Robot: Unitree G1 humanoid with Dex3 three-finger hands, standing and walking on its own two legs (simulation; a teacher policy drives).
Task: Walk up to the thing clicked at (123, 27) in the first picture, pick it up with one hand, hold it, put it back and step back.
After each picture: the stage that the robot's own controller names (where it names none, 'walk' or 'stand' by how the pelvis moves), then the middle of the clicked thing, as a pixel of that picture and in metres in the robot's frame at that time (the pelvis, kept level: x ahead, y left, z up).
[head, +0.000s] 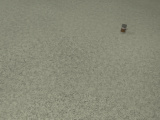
stand; (123, 29) +1.76 -0.57 -0.72
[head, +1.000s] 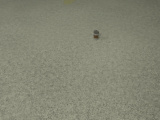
walk; (96, 35) +1.70 -0.06 -0.69
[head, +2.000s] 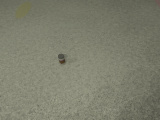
walk; (61, 59) +1.16 +0.30 -0.72
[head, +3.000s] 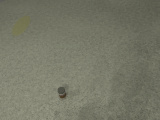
walk; (62, 93) +0.77 +0.26 -0.72
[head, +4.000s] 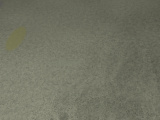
walk; out of the picture +0.48 +0.24 -0.72
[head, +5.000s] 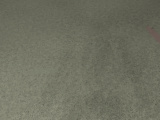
stand; out of the picture +0.38 +0.29 -0.71
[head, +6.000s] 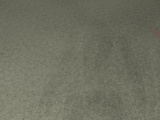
stand; out of the picture +0.37 +0.28 -0.72
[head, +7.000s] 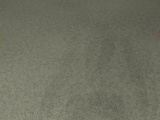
stand; out of the picture +0.37 +0.27 -0.73
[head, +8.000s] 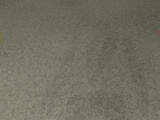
stand; out of the picture +0.36 +0.27 -0.73
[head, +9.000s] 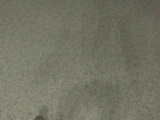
go down; out of the picture +0.39 +0.27 -0.69
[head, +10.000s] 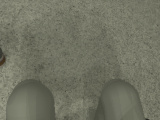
go down; out of the picture +0.44 +0.31 -0.27
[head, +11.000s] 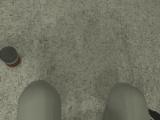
close in; (11, 58) +0.44 +0.31 -0.29
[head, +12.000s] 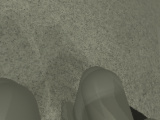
close in; out of the picture +0.41 +0.34 -0.22
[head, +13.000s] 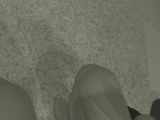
close; out of the picture +0.41 +0.35 -0.22
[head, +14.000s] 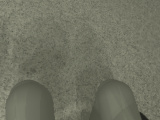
lift; out of the picture +0.35 +0.32 -0.12
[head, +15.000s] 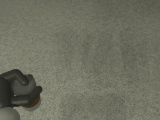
lift; (27, 93) +0.32 +0.19 +0.01
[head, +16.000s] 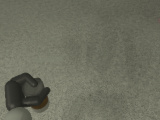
hold; (36, 96) +0.33 +0.17 -0.01
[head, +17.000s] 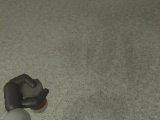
hold; (35, 97) +0.33 +0.18 -0.01
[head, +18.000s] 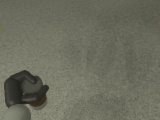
crouch; (35, 93) +0.34 +0.18 +0.00
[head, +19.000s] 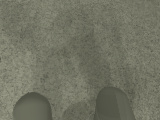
crouch; out of the picture +0.45 +0.30 -0.10
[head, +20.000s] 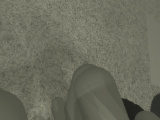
lower; out of the picture +0.41 +0.34 -0.23
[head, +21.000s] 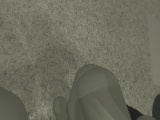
lower; out of the picture +0.41 +0.35 -0.22
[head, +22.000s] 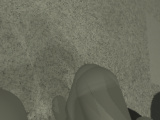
lower; out of the picture +0.41 +0.35 -0.22
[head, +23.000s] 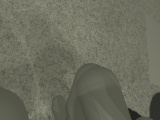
lower; out of the picture +0.41 +0.35 -0.22
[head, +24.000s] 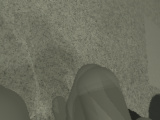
loosen; out of the picture +0.41 +0.35 -0.22
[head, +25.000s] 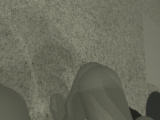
withdraw; out of the picture +0.40 +0.34 -0.22
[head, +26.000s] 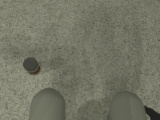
walk; (32, 67) +0.45 +0.27 -0.37
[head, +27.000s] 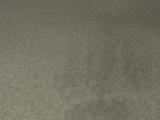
stand; out of the picture +0.38 +0.24 -0.66
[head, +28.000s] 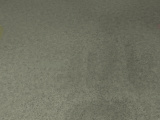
stand; out of the picture +0.39 +0.25 -0.67
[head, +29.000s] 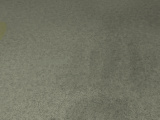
stand; out of the picture +0.40 +0.25 -0.67
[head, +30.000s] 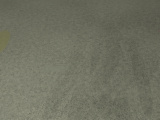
stand; out of the picture +0.40 +0.25 -0.72
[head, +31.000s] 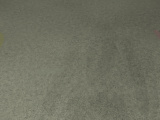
stand; out of the picture +0.37 +0.26 -0.73
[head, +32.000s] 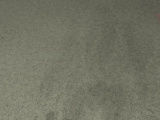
walk; out of the picture +0.39 +0.26 -0.72
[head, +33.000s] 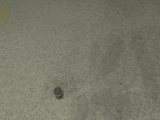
walk; (58, 93) +0.62 +0.25 -0.71
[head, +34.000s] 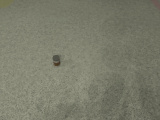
stand; (56, 61) +0.99 +0.22 -0.70
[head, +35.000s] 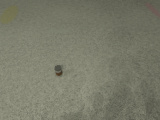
stand; (58, 71) +0.99 +0.25 -0.70
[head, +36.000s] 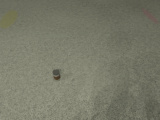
stand; (56, 75) +0.99 +0.26 -0.72
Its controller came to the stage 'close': yes
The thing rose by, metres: 0.69
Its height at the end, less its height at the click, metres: +0.00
